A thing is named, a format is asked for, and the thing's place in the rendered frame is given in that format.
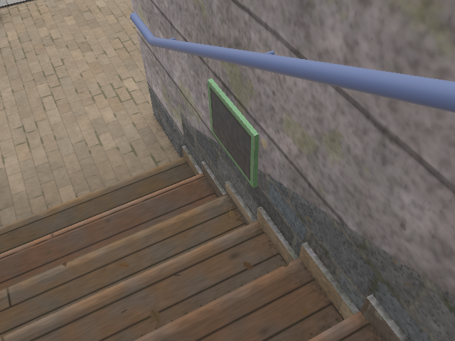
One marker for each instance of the stairs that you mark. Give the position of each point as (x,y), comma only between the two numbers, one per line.
(158,257)

